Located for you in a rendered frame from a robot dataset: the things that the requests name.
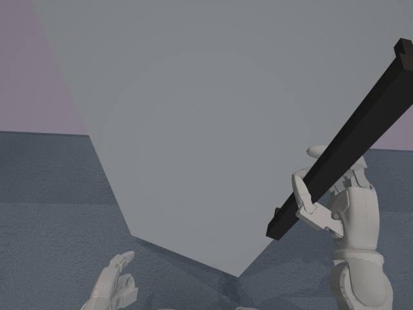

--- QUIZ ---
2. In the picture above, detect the right robot hand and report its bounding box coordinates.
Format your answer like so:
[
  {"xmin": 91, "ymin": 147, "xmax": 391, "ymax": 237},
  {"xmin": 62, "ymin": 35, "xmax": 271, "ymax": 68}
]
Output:
[{"xmin": 292, "ymin": 145, "xmax": 379, "ymax": 251}]

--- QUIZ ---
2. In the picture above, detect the fridge door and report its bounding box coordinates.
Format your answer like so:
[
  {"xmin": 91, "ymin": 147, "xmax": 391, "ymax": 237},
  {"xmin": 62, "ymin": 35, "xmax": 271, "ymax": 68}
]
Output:
[{"xmin": 32, "ymin": 0, "xmax": 413, "ymax": 277}]

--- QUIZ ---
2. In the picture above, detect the robot right forearm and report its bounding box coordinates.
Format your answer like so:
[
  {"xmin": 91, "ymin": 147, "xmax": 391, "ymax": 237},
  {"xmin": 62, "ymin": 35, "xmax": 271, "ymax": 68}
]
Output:
[{"xmin": 329, "ymin": 249, "xmax": 393, "ymax": 310}]

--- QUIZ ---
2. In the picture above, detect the handle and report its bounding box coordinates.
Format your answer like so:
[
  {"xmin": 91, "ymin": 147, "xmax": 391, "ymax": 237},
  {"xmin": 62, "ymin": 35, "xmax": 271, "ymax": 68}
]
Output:
[{"xmin": 266, "ymin": 38, "xmax": 413, "ymax": 240}]

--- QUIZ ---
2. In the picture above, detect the left robot hand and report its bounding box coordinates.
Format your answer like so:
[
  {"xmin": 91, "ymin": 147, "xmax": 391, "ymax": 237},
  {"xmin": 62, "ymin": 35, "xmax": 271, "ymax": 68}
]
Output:
[{"xmin": 90, "ymin": 251, "xmax": 138, "ymax": 310}]

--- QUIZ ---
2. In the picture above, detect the robot left forearm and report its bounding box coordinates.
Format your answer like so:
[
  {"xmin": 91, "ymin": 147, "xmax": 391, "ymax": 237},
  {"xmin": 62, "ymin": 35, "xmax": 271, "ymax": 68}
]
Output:
[{"xmin": 81, "ymin": 297, "xmax": 112, "ymax": 310}]

